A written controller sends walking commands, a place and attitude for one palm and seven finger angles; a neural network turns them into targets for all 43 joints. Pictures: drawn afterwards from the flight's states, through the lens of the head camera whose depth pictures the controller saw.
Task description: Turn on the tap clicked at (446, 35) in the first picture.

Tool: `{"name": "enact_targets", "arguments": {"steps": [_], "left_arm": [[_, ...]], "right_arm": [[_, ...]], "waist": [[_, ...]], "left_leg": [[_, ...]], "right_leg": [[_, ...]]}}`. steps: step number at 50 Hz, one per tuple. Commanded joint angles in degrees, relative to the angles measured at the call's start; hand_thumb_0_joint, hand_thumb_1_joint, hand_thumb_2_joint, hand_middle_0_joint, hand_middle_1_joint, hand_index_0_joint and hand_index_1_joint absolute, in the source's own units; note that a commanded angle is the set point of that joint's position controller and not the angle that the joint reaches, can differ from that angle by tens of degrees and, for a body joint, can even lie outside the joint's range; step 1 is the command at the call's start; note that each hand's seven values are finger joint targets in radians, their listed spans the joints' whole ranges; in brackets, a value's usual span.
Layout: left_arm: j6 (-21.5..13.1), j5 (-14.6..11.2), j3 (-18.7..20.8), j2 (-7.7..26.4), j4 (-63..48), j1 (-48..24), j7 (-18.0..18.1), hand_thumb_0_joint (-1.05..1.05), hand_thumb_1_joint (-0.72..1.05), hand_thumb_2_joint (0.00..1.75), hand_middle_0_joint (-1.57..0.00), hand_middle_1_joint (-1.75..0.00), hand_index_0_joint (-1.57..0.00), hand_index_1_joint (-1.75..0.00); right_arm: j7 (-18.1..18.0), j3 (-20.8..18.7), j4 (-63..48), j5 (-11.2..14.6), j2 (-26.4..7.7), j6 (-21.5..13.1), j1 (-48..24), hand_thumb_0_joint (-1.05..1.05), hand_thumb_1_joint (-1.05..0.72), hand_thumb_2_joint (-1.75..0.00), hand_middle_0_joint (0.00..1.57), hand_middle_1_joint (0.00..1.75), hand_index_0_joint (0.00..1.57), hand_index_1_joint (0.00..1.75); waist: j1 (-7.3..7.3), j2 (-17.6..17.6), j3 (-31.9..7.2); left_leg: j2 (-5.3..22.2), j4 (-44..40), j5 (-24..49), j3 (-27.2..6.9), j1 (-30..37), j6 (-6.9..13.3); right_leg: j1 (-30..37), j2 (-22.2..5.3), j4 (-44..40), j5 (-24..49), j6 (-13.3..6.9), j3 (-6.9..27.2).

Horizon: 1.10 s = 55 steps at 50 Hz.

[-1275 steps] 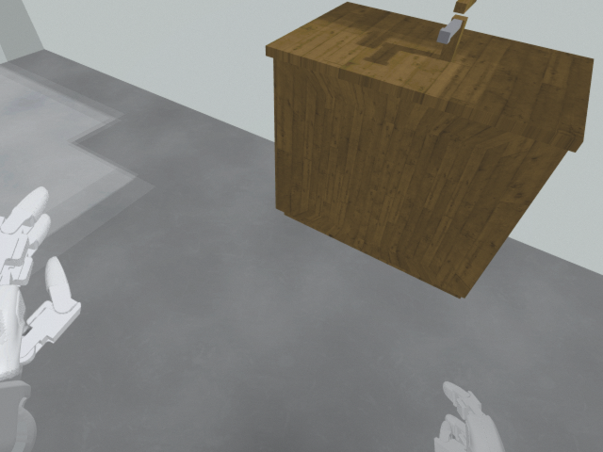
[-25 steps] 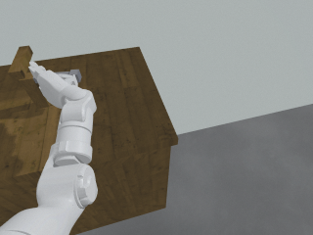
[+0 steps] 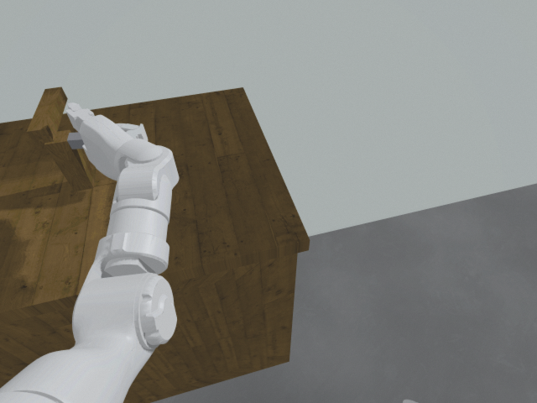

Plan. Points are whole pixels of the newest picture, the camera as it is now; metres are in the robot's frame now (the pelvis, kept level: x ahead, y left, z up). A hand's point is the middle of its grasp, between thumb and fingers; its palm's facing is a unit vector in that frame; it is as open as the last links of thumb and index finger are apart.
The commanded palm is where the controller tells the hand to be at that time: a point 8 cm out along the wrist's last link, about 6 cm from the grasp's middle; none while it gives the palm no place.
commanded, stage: lift the hand up off the lever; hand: left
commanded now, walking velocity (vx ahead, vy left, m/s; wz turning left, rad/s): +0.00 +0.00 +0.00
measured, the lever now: (137, 136) +0.52 +0.26 +0.14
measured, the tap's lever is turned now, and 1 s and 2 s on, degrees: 80 80 80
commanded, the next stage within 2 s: draw the hand back beside the body in 0.64 s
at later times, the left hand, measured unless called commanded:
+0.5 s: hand (143, 121) +0.46 +0.21 +0.21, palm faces +0.80 -0.60 -0.07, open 7.8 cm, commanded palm +0.40 +0.23 +0.21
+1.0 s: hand (156, 148) +0.40 +0.18 +0.20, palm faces +0.39 -0.92 -0.04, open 7.8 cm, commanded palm +0.34 +0.23 +0.21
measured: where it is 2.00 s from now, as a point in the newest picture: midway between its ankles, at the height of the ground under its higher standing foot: outside the picture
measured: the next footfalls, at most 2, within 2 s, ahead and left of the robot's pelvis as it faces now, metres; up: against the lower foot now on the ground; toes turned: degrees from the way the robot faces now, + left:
none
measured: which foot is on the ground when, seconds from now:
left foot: down 0.00-1.00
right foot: down 0.00-1.00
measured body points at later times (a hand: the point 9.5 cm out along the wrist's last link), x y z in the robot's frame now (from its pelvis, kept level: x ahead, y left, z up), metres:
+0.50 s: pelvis +0.01 +0.00 +0.00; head +0.01 -0.02 +0.45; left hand +0.41 +0.24 +0.22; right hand +0.13 -0.25 -0.13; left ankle -0.02 +0.14 -0.74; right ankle +0.00 -0.11 -0.74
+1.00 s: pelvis +0.02 -0.01 +0.01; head -0.02 -0.03 +0.45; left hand +0.38 +0.22 +0.21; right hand +0.16 -0.25 -0.10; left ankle -0.02 +0.13 -0.74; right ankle +0.00 -0.11 -0.74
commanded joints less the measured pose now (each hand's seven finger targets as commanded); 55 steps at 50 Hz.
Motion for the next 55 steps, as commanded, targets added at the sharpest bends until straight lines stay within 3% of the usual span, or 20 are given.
{"name": "enact_targets", "arguments": {"steps": [1,8,12,15,17,20,25,26,35,37,38,40,42,44,45,47,48,49,50,55], "left_arm": [[-3.55,1.48,-3.29,10.96,-14.83,-30.34,-0.58,0.00,0.90,0.90,-0.15,-0.15,-0.15,-0.15],[-2.78,1.17,-4.33,10.23,-15.96,-31.39,-0.92,0.00,0.90,0.90,-0.15,-0.15,-0.15,-0.15],[-1.58,0.59,-4.88,9.61,-14.16,-31.36,-1.37,0.00,0.90,0.90,-0.15,-0.15,-0.15,-0.15],[-1.16,0.50,-2.55,12.11,-14.80,-29.93,-1.33,0.00,0.90,0.90,-0.15,-0.15,-0.15,-0.15],[-1.33,0.59,-4.20,10.29,-17.14,-31.70,-1.14,0.00,0.90,0.90,-0.15,-0.15,-0.15,-0.15],[-0.61,0.57,-2.56,11.47,-17.90,-27.84,-1.11,0.00,0.90,0.90,-0.15,-0.15,-0.15,-0.15],[0.89,0.48,-3.52,10.29,-16.48,-27.82,-1.60,0.00,0.90,0.90,-0.15,-0.15,-0.15,-0.15],[0.89,0.35,-5.49,7.98,-17.26,-28.91,-1.72,0.00,0.90,0.90,-0.15,-0.15,-0.15,-0.15],[0.79,0.65,-4.68,8.54,-22.24,-28.61,-0.95,0.00,0.90,0.90,-0.15,-0.15,-0.15,-0.15],[1.15,0.34,-6.77,5.63,-22.72,-28.23,-0.93,0.00,0.90,0.90,-0.15,-0.15,-0.15,-0.15],[1.33,2.43,-15.62,3.55,-27.65,-22.74,-10.73,0.00,0.90,0.90,-0.15,-0.15,-0.15,-0.15],[1.35,0.75,-6.45,14.04,-29.53,-15.52,-17.62,0.00,0.90,0.90,-0.15,-0.16,-0.15,-0.16],[1.08,-1.73,-8.52,12.32,-33.64,-8.49,-24.19,0.00,0.90,0.90,-0.16,-0.16,-0.16,-0.16],[0.69,-4.98,-7.30,13.85,-36.09,0.11,-30.98,0.00,0.90,0.90,-0.16,-0.17,-0.16,-0.17],[0.75,-6.69,-2.66,17.46,-37.59,5.13,-32.07,0.00,0.90,0.90,-0.16,-0.17,-0.16,-0.17],[1.89,-9.45,-1.05,17.43,-43.87,9.21,-32.11,0.00,0.90,0.90,-0.16,-0.18,-0.16,-0.18],[-4.76,-9.46,-0.05,27.06,-42.90,17.31,-34.99,0.00,0.90,0.90,-0.16,-0.18,-0.16,-0.18],[-8.57,-9.59,0.02,26.17,-42.80,21.59,-36.65,0.00,0.90,0.90,-0.16,-0.19,-0.16,-0.19],[-11.08,-9.36,1.24,28.47,-44.31,22.04,-37.32,0.00,0.90,0.90,-0.16,-0.19,-0.16,-0.19],[-21.48,-8.80,-9.35,22.54,-59.61,10.67,-39.46,0.00,0.90,0.90,-0.17,-0.20,-0.17,-0.20]], "right_arm": [[-0.71,-2.44,-6.23,0.11,-7.26,-2.34,-4.31,0.00,-0.90,-0.90,0.20,0.30,0.20,0.30],[-1.01,-2.57,-5.92,0.08,-7.19,-2.63,-4.37,0.00,-0.90,-0.90,0.20,0.30,0.20,0.30],[-1.17,-2.30,-5.65,0.40,-7.39,-2.56,-4.60,0.00,-0.90,-0.90,0.20,0.30,0.20,0.30],[-1.39,-2.58,-5.76,0.40,-7.53,-2.26,-4.95,0.00,-0.90,-0.90,0.20,0.30,0.20,0.30],[-1.08,-2.44,-6.13,0.43,-7.27,-2.48,-4.83,0.00,-0.90,-0.90,0.20,0.30,0.20,0.30],[-1.04,-2.67,-6.50,0.38,-7.40,-2.08,-5.23,0.00,-0.90,-0.90,0.20,0.30,0.20,0.30],[-1.08,-2.43,-6.20,0.77,-7.57,-1.90,-5.98,0.00,-0.90,-0.90,0.20,0.30,0.20,0.30],[-0.91,-2.20,-6.52,0.96,-7.28,-2.13,-6.31,0.00,-0.90,-0.90,0.20,0.30,0.20,0.30],[-0.74,-2.58,-6.63,0.45,-6.94,-1.69,-6.95,0.00,-0.90,-0.90,0.20,0.30,0.20,0.30],[-0.50,-2.37,-6.88,0.62,-6.56,-1.84,-7.37,0.00,-0.90,-0.90,0.20,0.30,0.20,0.30],[-1.48,-2.37,-7.44,0.95,-8.21,0.01,-5.47,0.00,-0.90,-0.90,0.20,0.30,0.20,0.30],[-3.52,-2.72,-9.55,1.96,-8.68,1.24,-4.62,0.00,-0.90,-0.90,0.20,0.30,0.20,0.30],[-4.50,-1.76,-11.78,3.19,-7.40,2.42,-6.04,0.00,-0.90,-0.90,0.20,0.30,0.20,0.30],[-5.09,-0.85,-13.86,4.14,-7.33,3.02,-7.15,0.00,-0.90,-0.90,0.20,0.30,0.20,0.30],[-5.35,-0.62,-14.72,4.46,-7.32,3.54,-8.30,0.00,-0.90,-0.90,0.20,0.30,0.20,0.30],[-5.31,0.36,-16.71,5.46,-6.27,3.15,-11.34,0.00,-0.90,-0.90,0.20,0.30,0.20,0.30],[-3.46,-0.58,-16.08,3.68,-7.24,2.31,-8.25,0.00,-0.90,-0.90,0.20,0.30,0.20,0.30],[-2.66,-0.51,-17.02,3.71,-6.71,1.81,-8.85,0.00,-0.90,-0.90,0.20,0.30,0.20,0.30],[-2.36,-0.61,-16.84,3.83,-6.97,1.48,-9.20,0.00,-0.90,-0.90,0.20,0.30,0.20,0.30],[-2.49,-0.78,-17.97,3.86,-6.72,-3.33,-10.70,0.00,-0.90,-0.90,0.20,0.30,0.20,0.30]], "waist": [[0.10,-2.67,-16.04],[-0.13,-2.52,-18.20],[-0.38,-3.22,-16.10],[0.80,-2.83,-17.22],[0.43,-2.65,-18.32],[1.73,-2.86,-19.14],[1.24,-4.90,-16.02],[0.82,-4.51,-15.48],[2.06,-2.20,-19.80],[1.57,-2.29,-19.26],[-1.19,-6.74,-19.50],[1.79,-5.83,-21.25],[2.35,-6.81,-19.20],[3.54,-8.79,-15.77],[5.38,-7.41,-15.54],[6.64,-6.41,-12.62],[3.57,-5.71,-6.25],[4.60,-5.89,-5.89],[4.75,-2.39,-5.00],[0.55,6.00,-5.30]], "left_leg": [[-0.97,-2.45,16.49,3.63,2.36,0.85],[-1.22,-2.17,18.28,3.89,3.61,0.81],[-1.22,-2.80,17.43,3.78,3.14,0.94],[-1.28,-2.97,18.74,3.68,3.56,0.80],[-1.14,-2.62,21.03,3.92,4.46,0.68],[-1.11,-2.58,23.59,3.92,4.90,0.35],[-0.90,-3.42,21.60,3.81,4.40,0.55],[-0.81,-3.37,21.30,3.95,4.57,0.61],[-0.89,-2.26,26.43,3.97,6.78,-0.50],[-0.70,-2.00,27.02,4.24,7.09,-0.58],[-0.64,-1.95,28.50,4.21,9.59,0.95],[-0.98,-3.09,29.73,4.75,10.59,2.51],[-0.77,-4.23,30.00,4.76,11.26,2.72],[-0.62,-5.39,28.87,4.87,10.76,3.08],[-0.53,-5.99,28.58,4.72,10.35,2.94],[-0.57,-6.78,25.98,4.93,9.60,2.75],[-0.60,-6.66,22.89,4.96,8.04,3.13],[-0.95,-6.77,21.43,5.04,6.29,3.24],[-1.14,-6.68,20.12,5.07,6.02,3.15],[-1.48,-6.61,15.19,5.10,13.24,2.97]], "right_leg": [[10.96,0.26,-2.88,12.02,-0.38,-1.11],[12.45,0.24,-2.85,14.49,-0.35,-1.16],[12.03,0.09,-3.47,13.91,-0.22,-1.27],[13.38,0.18,-3.41,15.16,-0.38,-1.27],[13.89,0.06,-2.78,17.98,-0.39,-1.26],[15.40,0.23,-2.16,20.51,-0.51,-1.59],[14.25,0.28,-3.11,17.98,-0.44,-1.86],[13.42,0.12,-3.11,17.69,-0.44,-1.76],[15.68,0.28,-1.74,22.33,-0.78,-1.81],[15.05,0.21,-1.49,22.84,-0.75,-1.96],[16.59,0.50,0.18,28.21,-0.79,-0.96],[21.82,0.41,-0.80,32.27,-0.66,-0.08],[23.50,0.39,-1.55,34.15,-0.48,0.15],[24.31,0.54,-2.68,34.85,-0.26,0.43],[25.63,0.54,-3.21,33.64,-0.46,0.56],[25.13,0.50,-4.53,30.39,-0.12,0.90],[21.27,-0.50,-4.17,30.83,1.05,1.48],[21.43,-0.26,-4.09,28.39,0.88,1.59],[20.92,-0.32,-4.67,26.07,0.44,2.19],[13.99,0.80,-7.43,15.98,0.06,2.37]]}}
